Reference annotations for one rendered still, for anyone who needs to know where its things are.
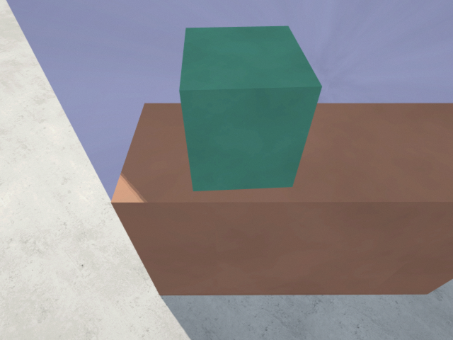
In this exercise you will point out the carton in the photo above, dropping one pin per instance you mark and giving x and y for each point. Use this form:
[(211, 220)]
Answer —
[(248, 97)]

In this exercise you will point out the pedestal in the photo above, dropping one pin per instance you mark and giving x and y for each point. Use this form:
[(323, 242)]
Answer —
[(370, 211)]

